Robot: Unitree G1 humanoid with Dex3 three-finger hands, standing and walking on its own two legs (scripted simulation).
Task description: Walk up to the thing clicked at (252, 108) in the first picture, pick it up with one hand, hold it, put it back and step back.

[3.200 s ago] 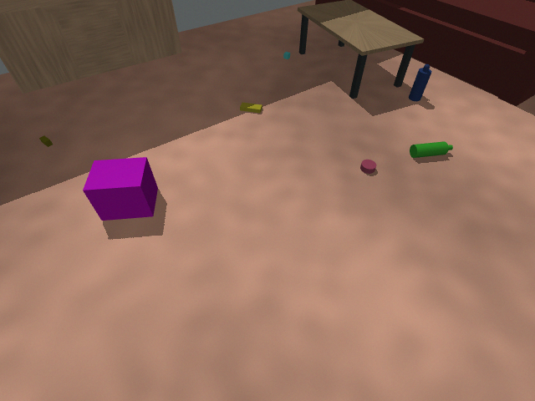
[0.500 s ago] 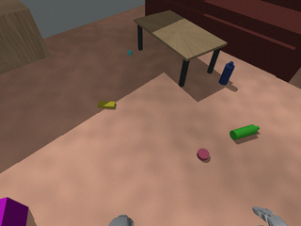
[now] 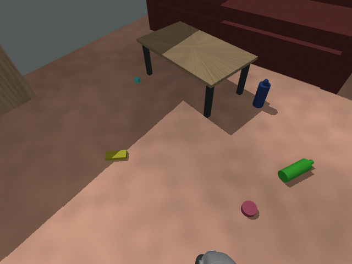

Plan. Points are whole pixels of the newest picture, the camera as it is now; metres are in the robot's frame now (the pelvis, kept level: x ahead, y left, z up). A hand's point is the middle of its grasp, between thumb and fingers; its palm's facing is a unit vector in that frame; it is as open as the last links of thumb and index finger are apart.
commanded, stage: walk up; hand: left
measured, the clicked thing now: (116, 155) +0.92 +0.38 -0.75
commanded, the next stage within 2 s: none
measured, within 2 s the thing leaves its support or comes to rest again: neither
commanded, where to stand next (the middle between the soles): +0.53 +0.15 m, yaw -2 degrees
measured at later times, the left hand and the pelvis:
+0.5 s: hand (45, 262) +0.19 +0.34 -0.13, palm faces +0.01 -0.91 -0.41, open 7.4 cm; pelvis +0.17 +0.05 +0.00, yaw +2 degrees
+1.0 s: hand (49, 190) +0.38 +0.38 -0.13, palm faces -0.05 -0.90 -0.44, open 7.4 cm; pelvis +0.32 +0.10 -0.01, yaw -1 degrees
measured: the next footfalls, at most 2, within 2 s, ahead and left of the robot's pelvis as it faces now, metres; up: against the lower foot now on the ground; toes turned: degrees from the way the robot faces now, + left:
right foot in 0.02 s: +0.16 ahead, -0.10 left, +0.00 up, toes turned -4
left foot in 0.52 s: +0.31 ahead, +0.20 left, +0.00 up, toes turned +5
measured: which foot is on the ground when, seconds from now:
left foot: down 0.00-0.04, up 0.06-0.50, down 0.52-1.00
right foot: up 0.00-0.00, down 0.02-0.54, up 0.56-0.96, down 0.98-1.00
